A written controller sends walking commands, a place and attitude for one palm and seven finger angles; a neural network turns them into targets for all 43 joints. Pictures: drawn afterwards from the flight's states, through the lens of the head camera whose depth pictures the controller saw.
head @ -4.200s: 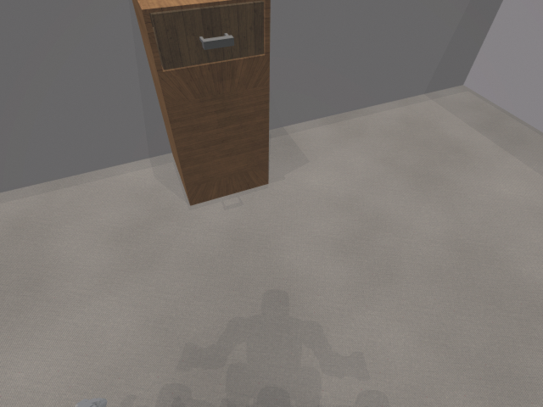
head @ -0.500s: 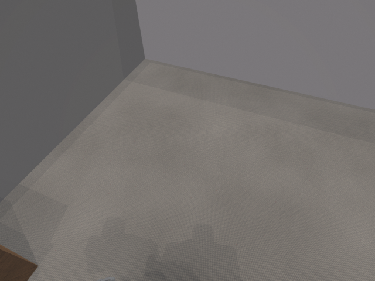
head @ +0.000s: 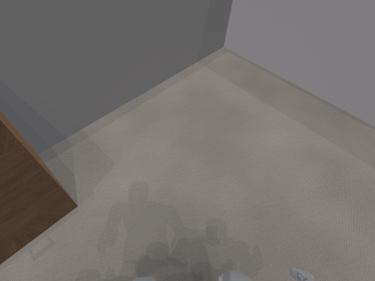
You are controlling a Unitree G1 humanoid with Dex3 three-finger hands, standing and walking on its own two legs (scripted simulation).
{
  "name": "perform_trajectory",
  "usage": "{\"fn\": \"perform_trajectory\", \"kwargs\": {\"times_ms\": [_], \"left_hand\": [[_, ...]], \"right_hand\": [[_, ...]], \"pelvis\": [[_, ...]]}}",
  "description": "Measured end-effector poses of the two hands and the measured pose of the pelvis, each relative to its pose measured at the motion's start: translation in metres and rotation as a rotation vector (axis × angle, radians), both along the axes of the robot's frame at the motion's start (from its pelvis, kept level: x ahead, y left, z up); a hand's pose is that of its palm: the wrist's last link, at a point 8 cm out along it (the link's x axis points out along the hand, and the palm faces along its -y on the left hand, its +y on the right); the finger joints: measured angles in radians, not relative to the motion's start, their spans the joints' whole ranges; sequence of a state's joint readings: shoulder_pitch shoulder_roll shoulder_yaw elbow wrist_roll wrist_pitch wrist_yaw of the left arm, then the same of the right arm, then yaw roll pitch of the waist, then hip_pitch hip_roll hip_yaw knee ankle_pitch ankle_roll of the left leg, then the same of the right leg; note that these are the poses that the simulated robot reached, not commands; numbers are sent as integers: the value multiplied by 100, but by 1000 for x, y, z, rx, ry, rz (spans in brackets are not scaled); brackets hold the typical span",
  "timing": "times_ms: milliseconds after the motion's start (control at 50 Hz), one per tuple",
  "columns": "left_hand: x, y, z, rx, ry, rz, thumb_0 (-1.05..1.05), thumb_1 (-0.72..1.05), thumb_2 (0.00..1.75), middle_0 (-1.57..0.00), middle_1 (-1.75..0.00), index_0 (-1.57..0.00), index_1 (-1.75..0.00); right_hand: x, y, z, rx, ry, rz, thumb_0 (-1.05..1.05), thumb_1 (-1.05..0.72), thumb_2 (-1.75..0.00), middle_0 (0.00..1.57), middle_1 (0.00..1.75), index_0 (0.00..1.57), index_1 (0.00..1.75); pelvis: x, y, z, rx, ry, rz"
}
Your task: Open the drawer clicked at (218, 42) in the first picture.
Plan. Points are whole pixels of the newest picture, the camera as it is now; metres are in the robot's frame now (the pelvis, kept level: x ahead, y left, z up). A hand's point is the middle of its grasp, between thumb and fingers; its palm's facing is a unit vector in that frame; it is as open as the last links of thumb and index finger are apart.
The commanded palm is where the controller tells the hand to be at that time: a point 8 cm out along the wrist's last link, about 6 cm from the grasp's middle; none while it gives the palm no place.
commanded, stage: turn to face it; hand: left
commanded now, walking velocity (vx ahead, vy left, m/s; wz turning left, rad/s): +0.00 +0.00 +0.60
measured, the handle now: out of the picture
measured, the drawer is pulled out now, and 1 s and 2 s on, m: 0.00 0.00 0.00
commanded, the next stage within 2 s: take the last steps up to it in 1.24 s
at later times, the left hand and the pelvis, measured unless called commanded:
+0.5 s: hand out of the picture +0.00 +0.15 -0.14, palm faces +0.34 -0.90 -0.26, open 7.4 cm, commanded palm none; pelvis +0.00 -0.06 +0.01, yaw +20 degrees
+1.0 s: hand out of the picture -0.03 +0.20 -0.14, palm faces +0.58 -0.76 -0.28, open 7.4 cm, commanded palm none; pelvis +0.00 -0.04 +0.01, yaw +36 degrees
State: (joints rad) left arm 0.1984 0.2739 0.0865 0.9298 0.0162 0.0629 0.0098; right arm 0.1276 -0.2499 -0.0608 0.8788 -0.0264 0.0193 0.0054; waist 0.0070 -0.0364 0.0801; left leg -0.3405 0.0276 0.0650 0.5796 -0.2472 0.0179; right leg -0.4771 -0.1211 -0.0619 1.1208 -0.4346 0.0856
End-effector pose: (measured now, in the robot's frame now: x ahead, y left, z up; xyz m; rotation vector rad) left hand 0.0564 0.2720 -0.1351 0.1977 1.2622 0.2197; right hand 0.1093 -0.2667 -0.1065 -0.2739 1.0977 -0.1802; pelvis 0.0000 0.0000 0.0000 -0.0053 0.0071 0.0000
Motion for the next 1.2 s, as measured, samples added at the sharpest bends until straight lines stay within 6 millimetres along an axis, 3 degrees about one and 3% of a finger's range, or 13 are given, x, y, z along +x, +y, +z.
{"fn": "perform_trajectory", "kwargs": {"times_ms": [100, 200, 260, 420, 540, 660, 720, 840, 960, 1080, 1200], "left_hand": [[2, -10, 15, 20, -46, 36, 0, 91, 90, -20, -30, -20, -30], [1, -34, 23, 54, -113, 73, 0, 91, 90, -20, -30, -20, -30], [-10, -51, 30, 68, -134, 105, 0, 91, 90, -20, -30, -20, -30], [-51, -80, 33, 36, -86, 216, 0, 91, 90, -21, -30, -20, -30], [-94, -82, 18, -5, -36, 326, 0, 90, 90, -21, -30, -21, -30], [-150, -61, -12, -39, 34, 456, 0, 90, 90, -21, -30, -21, -30], [-165, -50, -11, -34, 67, 494, 0, 91, 90, -21, -30, -20, -30], [-158, -33, 7, 1, -15, 537, 1, 91, 90, -20, -30, -20, -30], [-135, -34, 22, 46, -89, 553, 0, 91, 90, -20, -30, -20, -30], [-116, -59, 29, 102, -154, 564, 0, 91, 90, -20, -30, -20, -30], [-133, -97, 37, 82, -125, 633, 0, 91, 90, -21, -30, -20, -30]], "right_hand": [[9, 0, -7, 41, 22, 49, 0, -90, -90, 20, 30, 20, 30], [16, -12, -29, 97, 48, 88, 0, -90, -90, 20, 30, 20, 30], [21, -19, -37, 113, 80, 118, 0, -90, -90, 20, 30, 20, 30], [37, -18, -29, 117, 139, 215, 0, -91, -90, 20, 30, 20, 30], [62, 4, -23, 77, 151, 331, 0, -91, -90, 20, 30, 20, 30], [97, 49, -15, 28, 51, 462, 0, -91, -90, 20, 30, 20, 30], [101, 63, -5, 18, 13, 492, 0, -91, -90, 20, 30, 20, 30], [97, 73, 3, 11, 44, 539, 0, -90, -90, 20, 30, 20, 30], [96, 68, -8, 38, 90, 563, 0, -90, -90, 21, 30, 20, 30], [105, 50, -35, 78, 136, 580, 0, -90, -90, 21, 30, 20, 30], [116, 45, -36, 76, 179, 626, 0, -91, -90, 20, 30, 20, 30]], "pelvis": [[2, -12, 4, 3, 8, 59], [4, -37, -4, 22, 8, 130], [3, -47, -3, 26, -6, 180], [5, -58, 9, 52, -15, 293], [2, -52, 7, 43, -7, 376], [-7, -31, -9, 23, -3, 449], [-10, -27, -4, 9, -9, 474], [-10, -25, 8, -7, -8, 540], [-3, -35, 9, -1, -2, 602], [11, -56, -2, 20, 0, 658], [15, -64, 7, 46, -13, 724]]}}
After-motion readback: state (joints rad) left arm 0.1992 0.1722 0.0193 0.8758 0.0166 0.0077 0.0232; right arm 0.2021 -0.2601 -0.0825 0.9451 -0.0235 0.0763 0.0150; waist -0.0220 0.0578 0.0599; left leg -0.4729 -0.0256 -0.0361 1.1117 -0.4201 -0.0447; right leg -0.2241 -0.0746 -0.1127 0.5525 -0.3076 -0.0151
